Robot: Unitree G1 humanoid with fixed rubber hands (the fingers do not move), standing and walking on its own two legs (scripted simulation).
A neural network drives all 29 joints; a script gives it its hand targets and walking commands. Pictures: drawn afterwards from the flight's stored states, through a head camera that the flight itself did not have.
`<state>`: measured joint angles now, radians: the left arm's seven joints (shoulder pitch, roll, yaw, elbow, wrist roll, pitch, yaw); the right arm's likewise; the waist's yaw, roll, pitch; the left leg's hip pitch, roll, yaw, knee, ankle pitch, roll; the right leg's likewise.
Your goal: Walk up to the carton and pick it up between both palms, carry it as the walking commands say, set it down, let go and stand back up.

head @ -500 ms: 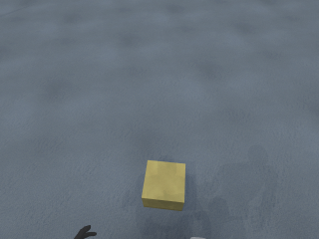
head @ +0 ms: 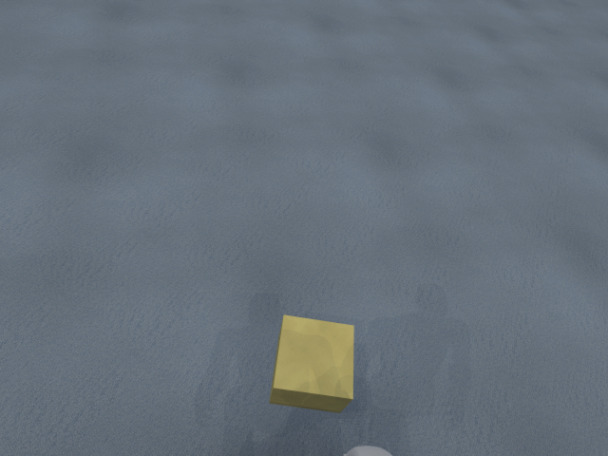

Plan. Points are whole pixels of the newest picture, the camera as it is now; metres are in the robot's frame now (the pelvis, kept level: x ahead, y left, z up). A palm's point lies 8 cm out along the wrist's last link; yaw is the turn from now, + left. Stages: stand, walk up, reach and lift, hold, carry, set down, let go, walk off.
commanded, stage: walk up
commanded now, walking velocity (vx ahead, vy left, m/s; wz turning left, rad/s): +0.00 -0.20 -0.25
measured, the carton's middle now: (311, 364) +0.47 -0.09 -0.68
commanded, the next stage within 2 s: none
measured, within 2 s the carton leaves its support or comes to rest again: neither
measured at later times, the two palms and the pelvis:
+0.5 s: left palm out of the picture +0.10 +0.20 -0.15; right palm out of the picture +0.00 -0.26 -0.15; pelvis -0.01 -0.02 -0.01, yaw -7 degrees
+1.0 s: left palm out of the picture +0.10 +0.17 -0.14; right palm out of the picture -0.05 -0.28 -0.14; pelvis +0.01 -0.06 +0.00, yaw -9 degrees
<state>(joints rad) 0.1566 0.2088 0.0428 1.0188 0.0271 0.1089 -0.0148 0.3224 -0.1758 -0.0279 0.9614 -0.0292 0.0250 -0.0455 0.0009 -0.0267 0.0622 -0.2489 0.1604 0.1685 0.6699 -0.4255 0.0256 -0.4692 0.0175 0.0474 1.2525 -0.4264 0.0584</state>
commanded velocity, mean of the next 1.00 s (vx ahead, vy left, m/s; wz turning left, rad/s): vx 0.06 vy -0.02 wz -0.07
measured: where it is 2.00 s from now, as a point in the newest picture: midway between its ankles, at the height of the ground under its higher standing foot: outside the picture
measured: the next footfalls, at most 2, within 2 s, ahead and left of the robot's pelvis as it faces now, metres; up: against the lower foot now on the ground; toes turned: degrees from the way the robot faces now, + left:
right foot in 0.24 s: +0.05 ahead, -0.20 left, +0.00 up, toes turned -7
right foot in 1.04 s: +0.05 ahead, -0.22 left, +0.00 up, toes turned -9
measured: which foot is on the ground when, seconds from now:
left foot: down 0.00-1.00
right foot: up 0.00-0.22, down 0.24-0.78, up 0.80-1.00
